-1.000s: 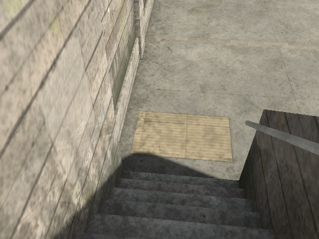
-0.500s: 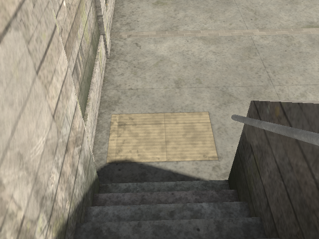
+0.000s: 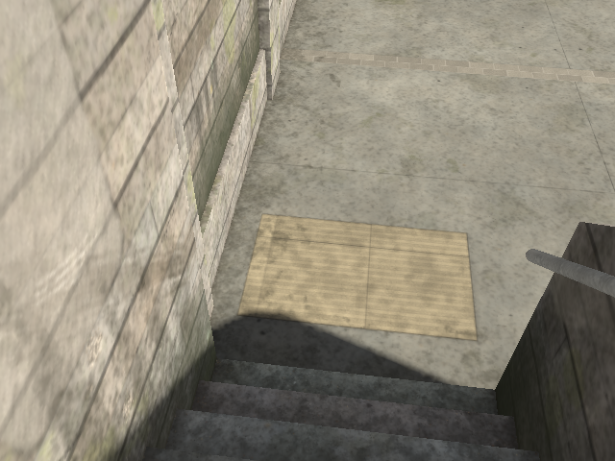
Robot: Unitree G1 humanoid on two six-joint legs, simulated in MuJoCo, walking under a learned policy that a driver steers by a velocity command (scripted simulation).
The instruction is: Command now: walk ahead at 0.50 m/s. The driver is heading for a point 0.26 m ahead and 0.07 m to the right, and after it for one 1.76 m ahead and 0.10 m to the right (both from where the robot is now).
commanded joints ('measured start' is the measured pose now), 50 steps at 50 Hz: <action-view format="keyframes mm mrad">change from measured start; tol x64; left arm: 1 120 152 27 -13 -21 15 19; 50 -98 246 150 -92 -49 52 -33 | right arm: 1 -111 -43 5 -68 1 11 5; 7 733 -284 -119 198 60 -12 -8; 50 173 -56 -80 75 69 -48 -86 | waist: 1 46 -60 198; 50 -53 -49 49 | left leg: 1 -84 29 -29 -379 -159 -12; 7 1393 181 -41 -125 553 274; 15 -103 32 -19 -228 -624 228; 27 345 46 -319 320 -555 183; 31 -458 -194 27 1498 -1475 -77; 39 166 24 31 471 -289 -128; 50 289 -66 80 42 -795 18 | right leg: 1 100 -275 476 -151 480 -209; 11 -1043 -182 204 824 241 -43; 18 -255 -210 140 -250 1433 -2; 27 -106 -192 108 -1006 1065 38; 31 1067 -522 191 -421 2331 -290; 39 -334 -241 69 -574 1154 -90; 50 24 -315 412 -581 362 -268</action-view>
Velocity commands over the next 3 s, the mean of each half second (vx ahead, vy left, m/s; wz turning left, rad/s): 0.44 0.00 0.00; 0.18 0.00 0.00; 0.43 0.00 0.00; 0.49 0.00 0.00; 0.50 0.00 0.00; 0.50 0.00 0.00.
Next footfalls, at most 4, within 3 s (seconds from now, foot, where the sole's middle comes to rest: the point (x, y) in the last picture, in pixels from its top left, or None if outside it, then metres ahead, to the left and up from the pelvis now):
0.12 left None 0.18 0.13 -0.90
0.58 right None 0.39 -0.07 -1.11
0.88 left None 0.40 0.15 -1.11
1.44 right None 0.64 -0.07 -1.32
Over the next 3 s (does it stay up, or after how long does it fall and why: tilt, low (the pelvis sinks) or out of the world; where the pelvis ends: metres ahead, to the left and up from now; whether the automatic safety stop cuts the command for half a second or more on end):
stays up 1.35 0.07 -1.19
